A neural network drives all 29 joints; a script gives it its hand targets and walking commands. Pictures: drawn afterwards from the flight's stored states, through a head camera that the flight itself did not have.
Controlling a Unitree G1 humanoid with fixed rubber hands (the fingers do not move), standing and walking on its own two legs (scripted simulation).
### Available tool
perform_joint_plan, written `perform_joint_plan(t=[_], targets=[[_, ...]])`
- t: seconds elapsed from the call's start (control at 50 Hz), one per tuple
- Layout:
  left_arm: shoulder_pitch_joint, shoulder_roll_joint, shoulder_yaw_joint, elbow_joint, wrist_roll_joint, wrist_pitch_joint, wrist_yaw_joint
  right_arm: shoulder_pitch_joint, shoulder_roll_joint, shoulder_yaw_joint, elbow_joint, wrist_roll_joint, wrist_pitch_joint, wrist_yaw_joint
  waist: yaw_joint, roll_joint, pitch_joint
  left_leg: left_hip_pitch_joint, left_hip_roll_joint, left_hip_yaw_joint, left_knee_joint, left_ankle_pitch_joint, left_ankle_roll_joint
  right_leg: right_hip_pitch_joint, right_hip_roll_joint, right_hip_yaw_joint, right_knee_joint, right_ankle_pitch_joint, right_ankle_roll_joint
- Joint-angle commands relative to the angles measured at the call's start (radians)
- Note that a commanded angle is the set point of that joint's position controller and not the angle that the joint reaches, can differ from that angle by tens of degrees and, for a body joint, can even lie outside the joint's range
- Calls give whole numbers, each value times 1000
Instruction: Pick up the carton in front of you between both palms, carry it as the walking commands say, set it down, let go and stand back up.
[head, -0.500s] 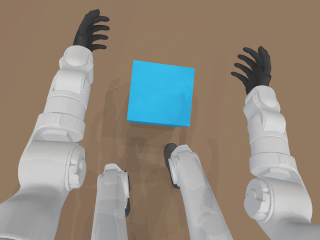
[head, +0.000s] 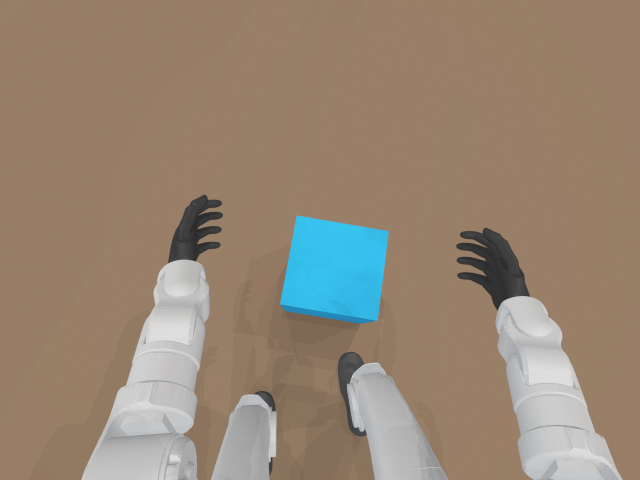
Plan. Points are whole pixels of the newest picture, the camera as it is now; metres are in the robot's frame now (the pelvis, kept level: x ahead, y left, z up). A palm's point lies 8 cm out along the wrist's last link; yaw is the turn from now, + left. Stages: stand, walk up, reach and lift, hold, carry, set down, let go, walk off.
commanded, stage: let go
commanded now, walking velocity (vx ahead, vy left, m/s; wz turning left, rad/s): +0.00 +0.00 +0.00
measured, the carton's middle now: (331, 275) +0.41 -0.09 -0.57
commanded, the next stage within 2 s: stand in 1.04 s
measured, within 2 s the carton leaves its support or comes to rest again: neither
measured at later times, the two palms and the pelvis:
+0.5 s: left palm (74, 366) +0.28 +0.22 -0.01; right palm (549, 380) +0.21 -0.23 +0.01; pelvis +0.06 +0.01 +0.08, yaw -3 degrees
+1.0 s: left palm (34, 427) +0.24 +0.24 +0.01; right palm (556, 375) +0.21 -0.23 +0.02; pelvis +0.06 +0.02 +0.08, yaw -3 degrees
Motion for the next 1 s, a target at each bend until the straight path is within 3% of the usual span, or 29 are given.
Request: perform_joint_plan(t=[0.0,0.08,0.18,0.28,0.48,0.58,0.74,0.76,0.8,0.98], targets=[[-54,42,-14,-178,-15,-45,15,49,-131,37,-123,17,-33,23,-16,32,-594,239,-49,105,-200,65,0,777,41,-60,-96,253,15],[119,67,-32,-170,-43,-79,-2,215,-135,101,-140,46,-51,25,-1,-10,-476,287,-42,110,-255,51,11,929,31,-24,-167,278,23],[306,99,-54,-143,-62,-122,-38,397,-130,167,-207,79,-75,3,19,-57,-380,364,-36,108,-325,93,29,1115,21,10,-231,425,39],[463,128,-62,-144,-70,-150,-61,514,-139,202,-257,91,-84,-21,51,-46,-272,527,-28,95,-414,187,36,1209,22,17,-303,513,47],[677,156,-109,-202,-109,-145,-119,568,-169,184,-191,79,-81,-30,120,58,-67,865,7,73,-557,391,8,1235,66,-30,-452,409,25],[723,167,-143,-248,-140,-118,-150,593,-178,160,-163,58,-56,-34,122,45,13,933,29,59,-602,452,5,1263,84,-37,-484,359,20],[713,181,-159,-286,-153,-59,-173,559,-182,139,-157,31,0,-26,121,33,133,890,47,47,-641,373,13,1313,96,-53,-484,255,18],[737,170,-164,-228,-165,-87,-153,525,-220,141,-199,22,45,-50,120,41,77,966,45,35,-599,478,5,1256,116,-60,-457,217,18],[736,178,-165,-239,-162,-89,-138,550,-211,148,-196,18,64,-63,126,59,87,967,42,36,-575,532,-4,1232,114,-59,-452,208,15],[739,203,-147,-228,-150,-62,-135,544,-195,173,-227,32,103,-84,142,30,111,918,18,70,-574,412,14,1264,98,-47,-455,253,24]])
